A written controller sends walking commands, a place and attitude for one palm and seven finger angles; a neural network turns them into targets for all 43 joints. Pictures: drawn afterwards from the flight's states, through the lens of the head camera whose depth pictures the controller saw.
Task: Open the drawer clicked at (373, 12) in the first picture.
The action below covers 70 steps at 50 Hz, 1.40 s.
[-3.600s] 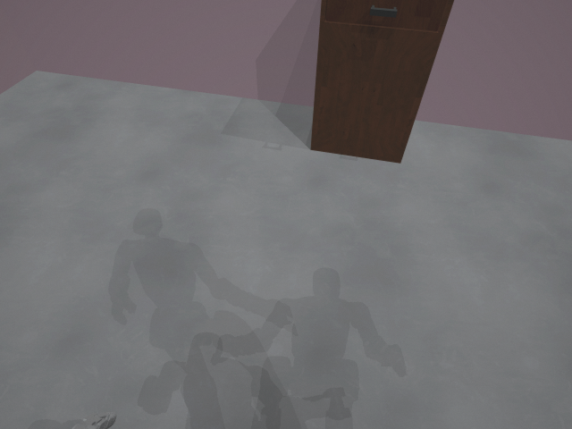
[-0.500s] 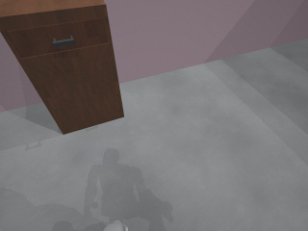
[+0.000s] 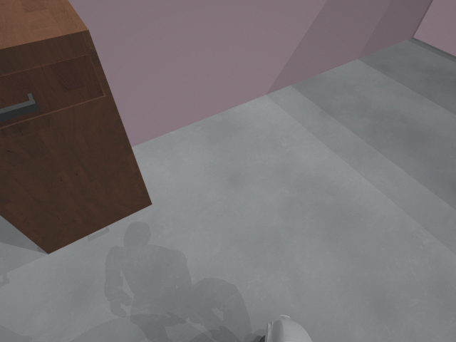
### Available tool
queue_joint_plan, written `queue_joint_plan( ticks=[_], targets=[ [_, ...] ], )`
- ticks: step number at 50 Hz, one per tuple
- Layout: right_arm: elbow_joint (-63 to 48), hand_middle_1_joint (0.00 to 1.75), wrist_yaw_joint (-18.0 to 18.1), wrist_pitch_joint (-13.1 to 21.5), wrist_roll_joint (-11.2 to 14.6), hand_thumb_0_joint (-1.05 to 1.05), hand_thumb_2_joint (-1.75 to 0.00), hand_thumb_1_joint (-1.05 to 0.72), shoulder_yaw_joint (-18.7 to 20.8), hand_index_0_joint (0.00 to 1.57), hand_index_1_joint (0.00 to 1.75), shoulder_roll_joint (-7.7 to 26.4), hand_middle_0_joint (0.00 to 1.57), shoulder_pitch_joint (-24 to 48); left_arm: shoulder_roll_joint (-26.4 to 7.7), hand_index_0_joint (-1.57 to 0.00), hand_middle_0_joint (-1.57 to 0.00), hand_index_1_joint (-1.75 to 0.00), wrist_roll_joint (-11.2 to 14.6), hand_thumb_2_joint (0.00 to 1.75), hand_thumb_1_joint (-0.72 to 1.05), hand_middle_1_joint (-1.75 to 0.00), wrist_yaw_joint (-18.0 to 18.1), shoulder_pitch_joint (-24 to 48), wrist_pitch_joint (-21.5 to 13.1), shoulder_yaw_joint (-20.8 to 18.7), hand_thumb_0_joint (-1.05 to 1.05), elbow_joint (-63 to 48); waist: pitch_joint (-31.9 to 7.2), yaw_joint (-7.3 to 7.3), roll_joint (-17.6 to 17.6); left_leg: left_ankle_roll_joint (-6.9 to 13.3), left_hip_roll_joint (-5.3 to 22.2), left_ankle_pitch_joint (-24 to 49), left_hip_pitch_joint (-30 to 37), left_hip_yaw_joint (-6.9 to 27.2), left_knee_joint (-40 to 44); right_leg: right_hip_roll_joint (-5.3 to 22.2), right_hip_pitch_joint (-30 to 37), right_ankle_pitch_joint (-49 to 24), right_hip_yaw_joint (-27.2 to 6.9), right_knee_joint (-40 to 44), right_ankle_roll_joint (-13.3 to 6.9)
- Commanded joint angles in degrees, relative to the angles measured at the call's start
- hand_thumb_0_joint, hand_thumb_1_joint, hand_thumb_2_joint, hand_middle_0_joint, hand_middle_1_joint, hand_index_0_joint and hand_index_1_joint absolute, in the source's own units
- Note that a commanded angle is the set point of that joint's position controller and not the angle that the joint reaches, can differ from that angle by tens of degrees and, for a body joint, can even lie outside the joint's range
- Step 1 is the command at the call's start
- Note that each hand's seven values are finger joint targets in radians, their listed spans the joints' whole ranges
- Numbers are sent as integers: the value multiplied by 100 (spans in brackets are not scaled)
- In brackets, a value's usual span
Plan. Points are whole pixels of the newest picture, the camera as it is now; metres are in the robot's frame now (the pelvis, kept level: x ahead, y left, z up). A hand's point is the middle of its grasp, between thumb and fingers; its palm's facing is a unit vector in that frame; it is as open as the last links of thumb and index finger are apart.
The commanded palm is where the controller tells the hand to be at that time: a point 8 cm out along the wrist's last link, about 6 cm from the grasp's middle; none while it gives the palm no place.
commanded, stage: turn to face it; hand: left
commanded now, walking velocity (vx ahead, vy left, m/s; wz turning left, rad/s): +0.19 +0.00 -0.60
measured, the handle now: (15, 106) +0.67 +0.62 -0.01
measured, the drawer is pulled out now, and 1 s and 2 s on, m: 0.00 0.00 0.00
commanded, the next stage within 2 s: take the last steps up to it in 1.08 s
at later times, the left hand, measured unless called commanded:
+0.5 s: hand (165, 301) +0.23 +0.15 -0.17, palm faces +0.16 -0.97 -0.16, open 7.3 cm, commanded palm none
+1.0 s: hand out of the picture +0.15 +0.18 -0.16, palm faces +0.39 -0.86 -0.32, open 7.4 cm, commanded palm none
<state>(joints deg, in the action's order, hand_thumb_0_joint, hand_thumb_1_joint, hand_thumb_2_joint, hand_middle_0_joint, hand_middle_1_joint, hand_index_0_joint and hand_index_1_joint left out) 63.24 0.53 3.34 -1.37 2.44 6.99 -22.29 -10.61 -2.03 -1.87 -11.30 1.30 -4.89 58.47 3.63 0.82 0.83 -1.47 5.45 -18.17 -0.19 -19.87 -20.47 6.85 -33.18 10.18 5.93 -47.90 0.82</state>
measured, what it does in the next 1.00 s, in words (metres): walks ahead, turning left: right foot, then left foot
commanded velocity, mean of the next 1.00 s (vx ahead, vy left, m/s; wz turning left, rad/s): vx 0.00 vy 0.00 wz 0.50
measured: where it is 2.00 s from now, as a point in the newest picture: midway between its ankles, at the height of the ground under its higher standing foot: (215, 330)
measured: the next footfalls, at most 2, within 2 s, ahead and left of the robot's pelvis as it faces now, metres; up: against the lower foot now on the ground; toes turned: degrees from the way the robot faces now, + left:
right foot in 0.12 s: +0.21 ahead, -0.13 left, +0.00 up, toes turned -11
left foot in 0.56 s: +0.19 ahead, +0.10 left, +0.00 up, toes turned +20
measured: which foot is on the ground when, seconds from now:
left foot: down 0.00-0.12, up 0.14-0.54, down 0.56-0.98, up 1.00-1.00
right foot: up 0.00-0.10, down 0.12-0.56, up 0.58-0.96, down 0.98-1.00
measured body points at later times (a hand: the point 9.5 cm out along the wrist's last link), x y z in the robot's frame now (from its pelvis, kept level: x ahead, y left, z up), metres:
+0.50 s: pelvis +0.13 -0.03 -0.01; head +0.15 -0.02 +0.44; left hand +0.22 +0.20 -0.16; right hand +0.22 -0.26 -0.15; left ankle +0.15 +0.08 -0.71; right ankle +0.17 -0.12 -0.74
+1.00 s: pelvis +0.15 -0.05 -0.01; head +0.19 -0.06 +0.43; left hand +0.13 +0.23 -0.14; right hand +0.32 -0.26 -0.17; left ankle +0.15 +0.09 -0.74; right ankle +0.20 -0.16 -0.74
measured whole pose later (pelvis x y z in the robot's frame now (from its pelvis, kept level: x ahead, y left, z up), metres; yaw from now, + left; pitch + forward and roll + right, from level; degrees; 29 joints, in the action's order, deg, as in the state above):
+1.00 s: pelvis +0.15 -0.05 -0.01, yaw +23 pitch +0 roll +0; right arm 53.2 -1.1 -3.5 -0.6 4.0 13.8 -10.3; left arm -12.6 -1.1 1.2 -11.3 1.1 -2.9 52.3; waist 3.3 0.6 -3.3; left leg -0.4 -0.7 -17.1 -22.0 2.3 -36.6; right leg 2.3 -15.9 17.4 3.8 -33.2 1.4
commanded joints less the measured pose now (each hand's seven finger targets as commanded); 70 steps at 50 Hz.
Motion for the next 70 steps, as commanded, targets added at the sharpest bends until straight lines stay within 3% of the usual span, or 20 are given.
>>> queue_joint_plan(
  ticks=[1, 4, 6, 8, 12, 24, 26, 28, 29, 35, 41, 46, 47, 49, 55, 62, 66, 67, 69, 70],
  targets=[
    [-256, 30, 70, 71, -37, 0, -90, -90, 246, 20, 30, 963, 20, -278, -56, -20, -20, -30, 40, 90, 90, -30, -34, 598, -179, 5, 0, -615, 294, 109, -805, 626, 1622, 2873, 11, 346, 290, -212, 145, 57, 177, 784, -204],
    [-251, 30, 56, 43, 21, 0, -90, -90, 212, 20, 30, 1046, 20, -61, -385, -20, -20, -30, -12, 90, 90, -30, 70, -1011, -365, -40, 0, -124, -697, -664, -410, 330, 1223, 3899, -499, 174, -1960, -582, 2664, -626, 416, 1775, -372],
    [-349, 30, 21, -15, 150, 0, -90, -90, 76, 20, 30, 406, 20, -495, -1404, -20, -20, -30, 94, 90, 90, -30, 211, -1924, -477, -177, 0, 198, -1927, -685, 1444, -47, -67, -1728, -2654, 820, -5013, 1897, 4667, -3981, -2403, 2139, -1318],
    [-309, 30, 71, -170, 138, 0, -90, -90, 86, 20, 30, 406, 20, -298, -1246, -20, -20, -30, 134, 90, 90, -30, 291, -959, -438, -84, 0, -54, -1438, -427, 1013, 9, 160, -1378, -2760, 1814, -5596, 1915, 3367, -2420, -2115, 2822, -1316],
    [-118, 30, 41, -407, 37, 0, -90, -90, 26, 20, 30, 280, 20, -420, -568, -20, -20, -30, 90, 90, 90, -30, 374, 293, -412, 139, 0, -318, -532, 158, 481, -75, 344, -444, -2335, 1849, -4621, 1368, 1613, -1453, -447, 3223, -790],
    [-1053, 30, -150, -507, 22, 0, -90, -90, 150, 20, 30, 582, 20, 718, -918, -20, -20, -30, 40, 90, 90, -30, 414, 202, -151, -80, 0, -635, -373, -49, 642, -77, 134, -329, -2209, 1249, -2286, 1641, 2027, -500, 299, 2629, -702],
    [-1069, 30, -161, -468, -6, 0, -90, -90, 204, 20, 30, 796, 20, 449, -884, -20, -20, -30, 98, 90, 90, -30, 380, 147, -89, -92, 0, -699, -541, 116, -18, -7, 31, 568, -1442, 1226, -1102, 1348, 1819, -202, 630, 1695, -365],
    [-1206, 30, -105, -402, -69, 0, -90, -90, 408, 20, 30, 1783, 20, 78, -419, -20, -20, -30, 153, 90, 90, -30, 304, 273, -25, -21, 0, -1115, -385, 354, -2315, 1153, 1963, 3036, -802, 4175, 260, 44, -9, 2801, 742, -627, 394],
    [-1112, 30, -39, -398, -72, 0, -90, -90, 432, 20, 30, 1872, 20, -29, -542, -20, -20, -30, 78, 90, 90, -30, 317, 613, 8, 0, 0, -1235, -604, 496, -1711, 1470, 2049, 2458, -929, 4410, 361, -77, -39, 2813, 1, -1617, 315],
    [-1432, 30, 32, -304, 4, 0, -90, -90, 319, 20, 30, 1570, 20, 1016, -621, -20, -20, -30, 124, 90, 90, -30, 243, 132, -8, -47, 0, -911, -935, 30, -730, 1069, 977, 2729, -634, 2966, 9, -103, 80, 1338, -431, -1468, 429],
    [-1334, 30, -13, -413, -11, 0, -90, -90, 370, 20, 30, 1684, 20, 906, -605, -20, -20, -30, 152, 90, 90, -30, 297, 213, 22, 27, 0, -987, -818, 171, -879, 1186, 950, 2648, -611, 3264, -21, -308, 617, 1625, -401, -222, 421],
    [-1430, 30, -68, -501, 17, 0, -90, -90, 387, 20, 30, 1660, 20, 1313, -679, -20, -20, -30, 176, 90, 90, -30, 343, -471, -56, 38, 0, -829, -768, -145, -928, 891, 613, 2190, -1572, 3331, -383, -523, 2131, 669, -218, 1674, 309],
    [-1463, 30, -85, -504, 58, 0, -90, -90, 367, 20, 30, 1538, 20, 1387, -818, -20, -20, -30, 156, 90, 90, -30, 365, -728, -101, 18, 0, -778, -785, -286, -602, 643, 357, 1597, -1999, 3170, -760, -307, 2691, 215, -398, 2501, 263],
    [-1711, 30, -127, -534, 84, 0, -90, -90, 284, 20, 30, 1035, 20, 1442, -1659, -20, -20, -30, 30, 90, 90, -30, 399, -644, -147, -90, 0, -927, -502, -333, 1688, -18, -795, -1407, -3290, 2057, -3064, 2030, 2614, -145, -2551, 3440, -767],
    [-1210, 30, -178, -666, 37, 0, -90, -90, 306, 20, 30, 1071, 20, 1236, -1004, -20, -20, -30, 50, 90, 90, -30, 406, -25, -204, 59, 0, -979, -170, -15, 957, -170, -389, -369, -2993, 2040, -4596, 1038, 2024, -911, -779, 3009, -660],
    [-1239, 30, -149, -553, 60, 0, -90, -90, 125, 20, 30, 848, 20, 1758, -1267, -20, -20, -30, 5, 90, 90, -30, 365, -852, -222, -30, 0, -466, -453, -474, 1004, -143, -421, -885, -2350, 1610, -2409, 1317, 2864, -1041, -959, 2949, -873],
    [-1005, 30, -140, -397, 40, 0, -90, -90, 76, 20, 30, 858, 20, 1099, -1258, -20, -20, -30, 48, 90, 90, -30, 299, -658, -219, -32, 0, -308, -485, -172, 928, 24, -478, -246, -1082, 1278, -714, 1080, 2263, 607, -691, 2762, -566],
    [-874, 30, -116, -338, 35, 0, -90, -90, 97, 20, 30, 991, 20, 808, -1099, -20, -20, -30, 89, 90, 90, -30, 280, -550, -191, -6, 0, -314, -459, -18, 468, 101, -359, -1, -336, 1441, -109, 845, 1601, 1138, -439, 2404, -333],
    [-723, 30, -55, -308, -53, 0, -90, -90, 273, 20, 30, 1856, 20, 63, -475, -20, -20, -30, 101, 90, 90, -30, 190, -204, -173, 150, 0, -647, -216, 355, -1845, 1036, 1583, -696, 463, 3997, 839, -252, -376, 2284, 504, 176, 178],
    [-610, 30, -12, -296, -43, 0, -90, -90, 268, 20, 30, 1793, 20, -137, -597, -20, -20, -30, 20, 90, 90, -30, 220, 327, -157, 155, 0, -751, 58, 527, -1865, 1289, 1724, -1172, -16, 4319, 1133, -144, -544, 2391, 4, -638, 90]
  ],
)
